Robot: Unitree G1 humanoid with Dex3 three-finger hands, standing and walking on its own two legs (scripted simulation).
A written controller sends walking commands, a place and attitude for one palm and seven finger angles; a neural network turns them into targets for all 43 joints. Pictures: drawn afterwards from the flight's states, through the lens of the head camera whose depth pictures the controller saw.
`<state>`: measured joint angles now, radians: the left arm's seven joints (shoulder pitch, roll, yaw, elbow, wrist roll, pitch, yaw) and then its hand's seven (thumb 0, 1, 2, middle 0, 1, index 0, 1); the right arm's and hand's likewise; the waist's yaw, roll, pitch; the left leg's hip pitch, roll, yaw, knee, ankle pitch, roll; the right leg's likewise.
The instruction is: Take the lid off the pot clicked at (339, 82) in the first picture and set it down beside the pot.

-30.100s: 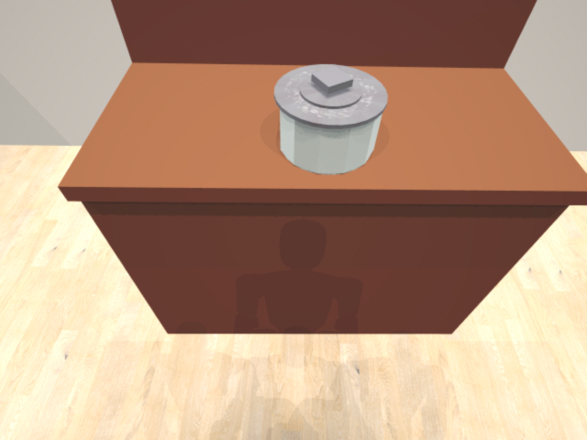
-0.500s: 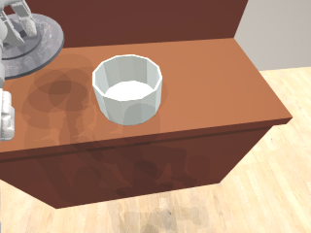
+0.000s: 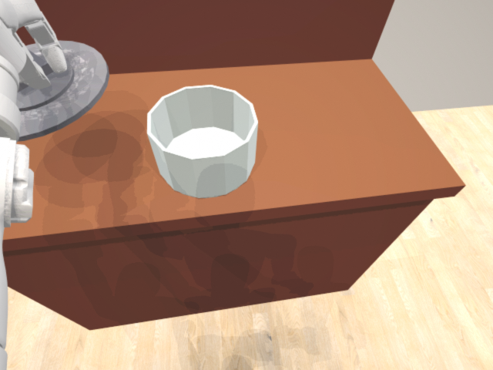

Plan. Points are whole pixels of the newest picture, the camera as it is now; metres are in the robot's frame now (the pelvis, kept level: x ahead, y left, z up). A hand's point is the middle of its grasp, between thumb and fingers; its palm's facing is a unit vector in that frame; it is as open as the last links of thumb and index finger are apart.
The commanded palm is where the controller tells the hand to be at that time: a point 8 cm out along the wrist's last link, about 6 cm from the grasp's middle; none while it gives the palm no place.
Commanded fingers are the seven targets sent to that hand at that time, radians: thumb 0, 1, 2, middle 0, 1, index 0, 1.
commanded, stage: lower the lid onto the table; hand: left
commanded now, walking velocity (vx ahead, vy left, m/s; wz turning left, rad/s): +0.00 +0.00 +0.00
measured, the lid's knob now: (23, 69) +0.50 +0.29 +0.22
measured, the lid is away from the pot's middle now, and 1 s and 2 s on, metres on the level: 0.24 0.24 0.25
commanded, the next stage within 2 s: none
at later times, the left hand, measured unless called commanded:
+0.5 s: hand (31, 91) +0.47 +0.27 +0.21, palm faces -0.39 -0.22 -0.90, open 5.7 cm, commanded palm +0.49 +0.27 +0.28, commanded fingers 0.00 0.62 0.97 -0.60 -1.13 -0.98 -1.21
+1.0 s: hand (48, 108) +0.48 +0.27 +0.17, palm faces -0.45 -0.21 -0.87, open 5.7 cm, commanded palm +0.50 +0.27 +0.25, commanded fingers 0.00 0.62 0.97 -0.60 -1.13 -0.98 -1.21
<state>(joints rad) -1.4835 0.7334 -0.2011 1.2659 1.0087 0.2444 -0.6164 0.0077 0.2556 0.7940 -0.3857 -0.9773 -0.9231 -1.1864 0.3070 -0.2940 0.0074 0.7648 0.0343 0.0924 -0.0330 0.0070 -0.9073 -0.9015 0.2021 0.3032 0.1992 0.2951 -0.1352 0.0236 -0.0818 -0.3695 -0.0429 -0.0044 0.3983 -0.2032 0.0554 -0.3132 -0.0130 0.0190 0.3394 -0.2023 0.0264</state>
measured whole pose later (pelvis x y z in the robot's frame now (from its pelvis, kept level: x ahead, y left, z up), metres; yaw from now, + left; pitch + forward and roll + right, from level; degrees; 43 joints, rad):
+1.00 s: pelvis -0.01 +0.01 -0.01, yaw -1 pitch +12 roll -2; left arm -1.38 0.74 -0.17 1.31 1.00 0.12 -0.57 0.01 0.26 0.79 -0.38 -0.98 -0.92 -1.19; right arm 0.35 -0.29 0.00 0.77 0.04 0.10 -0.04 0.01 -0.91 -0.90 0.20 0.30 0.20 0.30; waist -0.16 0.01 -0.08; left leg -0.46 -0.04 0.00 0.50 -0.25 0.06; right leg -0.39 -0.01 0.03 0.42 -0.23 0.03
